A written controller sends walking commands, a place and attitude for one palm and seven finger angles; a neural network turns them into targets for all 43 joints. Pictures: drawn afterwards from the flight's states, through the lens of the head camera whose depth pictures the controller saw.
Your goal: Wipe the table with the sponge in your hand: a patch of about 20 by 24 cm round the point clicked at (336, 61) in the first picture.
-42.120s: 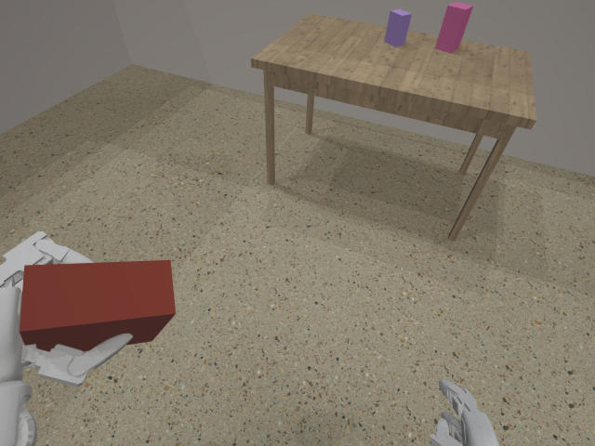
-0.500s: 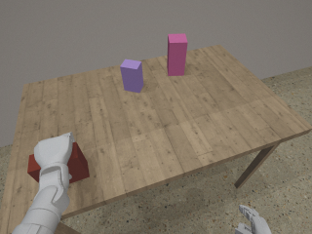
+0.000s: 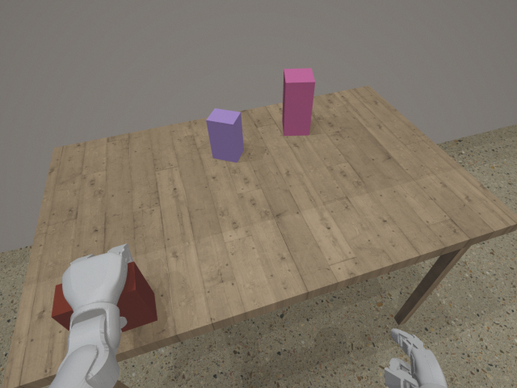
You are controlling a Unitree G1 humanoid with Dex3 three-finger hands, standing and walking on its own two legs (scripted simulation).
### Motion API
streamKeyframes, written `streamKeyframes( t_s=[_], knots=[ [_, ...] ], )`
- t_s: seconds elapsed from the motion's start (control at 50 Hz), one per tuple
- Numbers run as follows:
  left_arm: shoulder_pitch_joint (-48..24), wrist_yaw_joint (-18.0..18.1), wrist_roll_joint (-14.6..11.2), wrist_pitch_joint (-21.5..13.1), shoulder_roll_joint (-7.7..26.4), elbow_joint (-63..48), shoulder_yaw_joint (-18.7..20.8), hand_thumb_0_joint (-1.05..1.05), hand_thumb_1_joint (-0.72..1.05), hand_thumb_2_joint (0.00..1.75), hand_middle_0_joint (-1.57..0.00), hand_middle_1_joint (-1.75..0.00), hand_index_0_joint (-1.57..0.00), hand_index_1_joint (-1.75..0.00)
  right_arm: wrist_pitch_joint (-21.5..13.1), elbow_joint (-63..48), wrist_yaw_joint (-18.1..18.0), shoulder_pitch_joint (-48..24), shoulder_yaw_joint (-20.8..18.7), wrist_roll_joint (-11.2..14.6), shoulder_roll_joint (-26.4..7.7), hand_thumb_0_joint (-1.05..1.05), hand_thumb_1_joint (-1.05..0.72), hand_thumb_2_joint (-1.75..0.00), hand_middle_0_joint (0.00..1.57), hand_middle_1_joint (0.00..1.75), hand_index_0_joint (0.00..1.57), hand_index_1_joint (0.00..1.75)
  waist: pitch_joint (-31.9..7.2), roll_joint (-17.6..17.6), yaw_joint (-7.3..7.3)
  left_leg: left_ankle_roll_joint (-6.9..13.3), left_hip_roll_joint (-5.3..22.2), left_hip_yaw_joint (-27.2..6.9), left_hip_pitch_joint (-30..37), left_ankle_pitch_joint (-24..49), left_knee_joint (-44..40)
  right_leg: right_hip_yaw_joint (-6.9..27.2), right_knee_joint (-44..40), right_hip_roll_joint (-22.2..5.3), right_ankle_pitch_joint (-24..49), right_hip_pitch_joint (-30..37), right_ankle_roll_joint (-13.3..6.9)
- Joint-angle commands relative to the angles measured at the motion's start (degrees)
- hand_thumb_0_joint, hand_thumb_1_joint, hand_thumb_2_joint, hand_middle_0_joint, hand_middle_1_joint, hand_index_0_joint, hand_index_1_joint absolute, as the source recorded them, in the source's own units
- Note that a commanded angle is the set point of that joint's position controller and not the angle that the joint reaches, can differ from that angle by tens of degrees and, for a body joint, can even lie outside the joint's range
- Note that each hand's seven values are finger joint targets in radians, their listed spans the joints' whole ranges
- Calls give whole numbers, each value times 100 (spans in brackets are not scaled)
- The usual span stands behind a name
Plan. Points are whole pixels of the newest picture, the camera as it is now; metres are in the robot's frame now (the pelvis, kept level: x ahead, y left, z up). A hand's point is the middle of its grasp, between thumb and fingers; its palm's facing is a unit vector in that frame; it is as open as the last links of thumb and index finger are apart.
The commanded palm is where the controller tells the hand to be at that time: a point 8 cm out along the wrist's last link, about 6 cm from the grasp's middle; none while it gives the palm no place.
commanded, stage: lift the sponge slowly off the table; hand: left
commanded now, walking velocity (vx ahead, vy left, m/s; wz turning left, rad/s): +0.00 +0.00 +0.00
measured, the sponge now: (114, 308) +0.24 +0.29 -0.05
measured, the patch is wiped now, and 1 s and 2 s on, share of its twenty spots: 1.00 1.00 1.00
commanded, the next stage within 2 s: none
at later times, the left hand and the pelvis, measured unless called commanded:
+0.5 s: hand (112, 297) +0.24 +0.27 +0.00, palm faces -0.07 -0.07 -0.99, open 9.7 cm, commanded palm +0.22 +0.26 +0.07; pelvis -0.01 +0.00 +0.01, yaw +0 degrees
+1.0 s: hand (105, 294) +0.24 +0.27 +0.03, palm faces -0.07 -0.10 -0.99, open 9.7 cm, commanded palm +0.22 +0.26 +0.10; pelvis -0.01 -0.01 +0.01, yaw +0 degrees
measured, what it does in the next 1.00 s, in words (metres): stands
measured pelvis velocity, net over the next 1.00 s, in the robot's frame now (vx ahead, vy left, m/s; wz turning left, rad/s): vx -0.01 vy -0.01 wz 0.00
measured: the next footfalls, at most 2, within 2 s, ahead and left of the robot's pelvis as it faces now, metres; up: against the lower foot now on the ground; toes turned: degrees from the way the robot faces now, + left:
none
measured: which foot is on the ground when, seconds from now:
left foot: down 0.00-1.00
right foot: down 0.00-1.00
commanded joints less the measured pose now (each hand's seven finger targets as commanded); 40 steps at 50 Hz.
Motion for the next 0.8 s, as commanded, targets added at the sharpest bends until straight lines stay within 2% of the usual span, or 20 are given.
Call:
streamKeyframes(
  t_s=[0.0,0.06,0.1,0.12,0.14,0.16,0.2,0.24,0.28,0.34,0.38,0.44,0.46,0.54,0.58,0.6,0.66,0.68,0.7,0.78],
  knots=[
    [-333,-169,-62,12,535,-430,155,0,10,130,-120,-160,-120,-160,-317,-871,-78,-754,-244,24,-689,0,-90,-90,20,30,20,30,-619,-387,-22,264,-292,216,798,1500,-486,-319,-518,332,1795,233,-417],
    [-364,-172,-50,-25,827,-535,424,0,10,130,-120,-160,-120,-160,-322,-837,-95,-763,-249,3,-706,0,-90,-90,20,30,20,30,-720,-307,34,247,-286,169,861,1565,-528,-269,-547,351,1827,313,-437],
    [-445,-195,-75,-54,621,-595,214,0,10,130,-120,-160,-120,-160,-348,-867,-99,-783,-236,15,-662,0,-90,-90,20,30,20,30,-634,-304,-28,267,-287,192,894,1539,-516,-297,-557,340,1812,287,-420],
    [-567,-185,-59,-70,805,-627,377,0,10,130,-120,-160,-120,-160,-340,-825,-95,-784,-235,11,-692,0,-90,-90,20,30,20,30,-671,-333,-3,255,-295,155,893,1567,-542,-290,-589,332,1835,301,-422],
    [-592,-198,-52,-85,696,-674,244,0,10,130,-120,-160,-120,-160,-359,-843,-101,-788,-232,3,-677,0,-90,-90,20,30,20,30,-657,-280,-42,264,-283,177,924,1559,-544,-300,-559,342,1818,297,-421],
    [-638,-181,-57,-88,960,-706,493,0,10,130,-120,-160,-120,-160,-356,-826,-117,-796,-241,-2,-692,0,-90,-90,20,30,20,30,-679,-286,6,254,-279,132,926,1509,-589,-248,-613,358,1704,325,-435],
    [-793,-180,-61,-127,736,-767,260,0,10,130,-120,-160,-120,-160,-392,-833,-127,-794,-239,5,-654,0,-90,-90,20,30,20,30,-615,-303,-59,277,-270,143,999,1485,-597,-289,-613,357,1637,260,-423],
    [-988,-179,-31,-156,787,-809,264,0,10,130,-120,-160,-120,-160,-412,-792,-131,-810,-239,-2,-665,0,-90,-90,20,30,20,30,-592,-249,-73,275,-273,142,1046,1472,-617,-268,-649,350,1613,241,-423],
    [-1022,-160,-20,-206,956,-1061,417,0,10,130,-120,-160,-120,-160,-434,-803,-134,-784,-256,-10,-664,0,-90,-90,20,30,20,30,-939,-194,15,278,-288,112,1181,1642,-634,-277,-633,353,1754,436,-435],
    [-979,-164,-57,-232,833,-1103,305,0,10,130,-120,-160,-120,-160,-463,-785,-135,-824,-252,-10,-642,0,-90,-90,20,30,20,30,-784,-171,-40,275,-266,149,1209,1673,-653,-248,-664,342,1842,420,-427],
    [-1271,-141,-30,-262,1037,-1272,432,0,10,130,-120,-160,-120,-160,-472,-742,-147,-852,-242,-15,-651,0,-90,-90,20,30,20,30,-849,-144,-29,273,-285,96,1266,1618,-707,-236,-718,353,1722,446,-429],
    [-927,-114,-57,-275,934,-1307,401,0,10,130,-120,-160,-120,-160,-532,-750,-141,-848,-262,-24,-614,0,-90,-90,20,30,20,30,-851,-101,16,282,-265,141,1346,1783,-696,-247,-698,345,1917,534,-437],
    [-975,-107,-64,-265,1183,-1331,626,0,10,130,-120,-160,-120,-160,-522,-733,-152,-852,-246,-33,-653,0,-90,-90,20,30,20,30,-865,-114,48,267,-260,119,1339,1774,-749,-189,-740,361,1919,602,-452],
    [-1279,-122,3,-233,1159,-1336,532,0,10,130,-120,-160,-120,-160,-539,-667,-175,-922,-235,-29,-631,0,-90,-90,20,30,20,30,-651,-157,5,288,-280,154,1381,1653,-795,-199,-837,331,1778,534,-426],
    [-1657,-138,23,-227,1423,-1472,687,0,10,130,-120,-160,-120,-160,-522,-634,-215,-950,-211,-23,-645,0,-90,-90,20,30,20,30,-753,-94,23,289,-322,137,1443,1594,-844,-154,-909,327,1689,612,-423],
    [-1550,-148,15,-246,1305,-1441,609,0,10,130,-120,-160,-120,-160,-556,-659,-220,-922,-230,-26,-616,0,-90,-90,20,30,20,30,-789,-77,20,304,-301,195,1485,1646,-831,-159,-864,322,1779,658,-427],
    [-1311,-199,-9,-261,1513,-1566,821,0,10,130,-120,-160,-120,-160,-557,-670,-226,-973,-220,-39,-628,0,-90,-90,20,30,20,30,-918,71,122,282,-326,175,1562,1831,-873,-87,-917,328,2031,866,-452],
    [-1416,-216,-18,-273,1471,-1603,776,0,10,130,-120,-160,-120,-160,-555,-636,-228,-976,-211,-31,-623,0,-90,-90,20,30,20,30,-1028,-8,103,294,-339,187,1615,1876,-859,-123,-911,309,2138,922,-433],
    [-1214,-243,-35,-262,1407,-1515,746,0,10,130,-120,-160,-120,-160,-568,-666,-228,-997,-230,-24,-604,0,-90,-90,20,30,20,30,-793,-13,87,293,-322,210,1561,1847,-865,-112,-931,309,2106,865,-434],
    [-1211,-407,-134,-185,1223,-1590,554,0,10,130,-120,-160,-120,-160,-576,-684,-200,-1134,-184,2,-623,0,-90,-90,20,30,20,30,-671,-63,101,292,-342,194,1616,1770,-966,-119,-1090,295,1982,893,-413]
  ],
)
